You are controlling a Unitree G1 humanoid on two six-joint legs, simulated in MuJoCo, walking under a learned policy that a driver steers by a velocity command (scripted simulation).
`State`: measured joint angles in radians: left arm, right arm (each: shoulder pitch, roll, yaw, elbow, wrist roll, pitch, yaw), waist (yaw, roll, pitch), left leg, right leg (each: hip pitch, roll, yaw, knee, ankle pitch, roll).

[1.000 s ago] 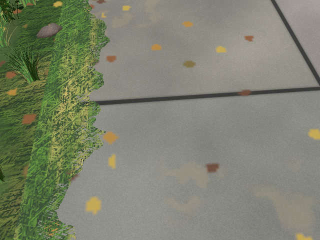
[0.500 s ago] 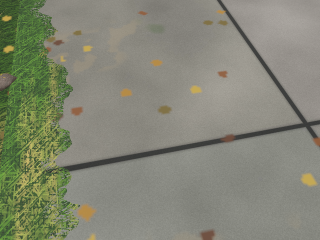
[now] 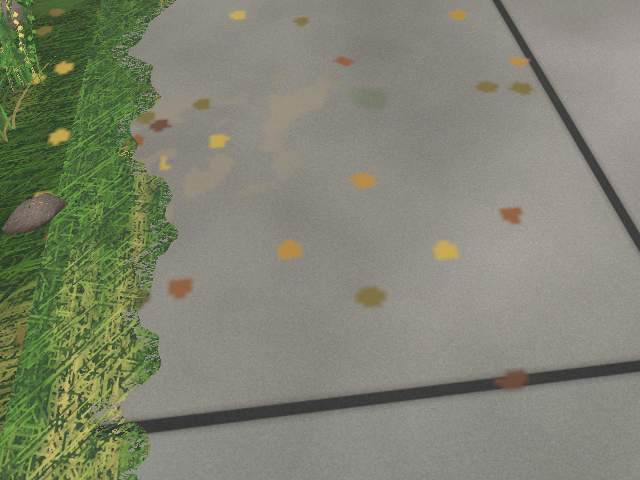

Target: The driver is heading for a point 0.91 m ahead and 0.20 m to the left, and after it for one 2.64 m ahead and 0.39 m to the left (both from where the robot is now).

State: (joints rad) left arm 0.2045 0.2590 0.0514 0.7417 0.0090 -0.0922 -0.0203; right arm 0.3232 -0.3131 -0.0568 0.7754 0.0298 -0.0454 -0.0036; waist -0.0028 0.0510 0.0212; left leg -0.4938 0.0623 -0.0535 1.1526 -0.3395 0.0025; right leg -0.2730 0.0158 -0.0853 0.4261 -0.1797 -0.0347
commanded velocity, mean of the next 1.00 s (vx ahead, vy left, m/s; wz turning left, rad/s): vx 0.50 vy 0.00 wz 0.41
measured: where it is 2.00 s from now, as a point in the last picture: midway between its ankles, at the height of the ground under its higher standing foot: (231, 330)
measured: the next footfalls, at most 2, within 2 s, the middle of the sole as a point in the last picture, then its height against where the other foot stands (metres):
left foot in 0.36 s outside the picture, level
right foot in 0.86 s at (316, 398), level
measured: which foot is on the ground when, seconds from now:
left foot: up 0.00-0.34, down 0.36-0.88, up 0.90-1.00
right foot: down 0.00-0.38, up 0.40-0.84, down 0.86-1.00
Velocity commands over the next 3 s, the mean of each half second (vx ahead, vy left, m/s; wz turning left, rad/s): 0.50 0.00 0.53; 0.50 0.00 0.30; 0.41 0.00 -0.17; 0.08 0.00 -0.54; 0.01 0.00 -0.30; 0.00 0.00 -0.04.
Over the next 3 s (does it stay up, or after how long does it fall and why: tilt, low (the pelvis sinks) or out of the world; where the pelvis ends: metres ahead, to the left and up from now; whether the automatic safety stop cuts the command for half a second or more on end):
stays up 0.82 0.25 0.00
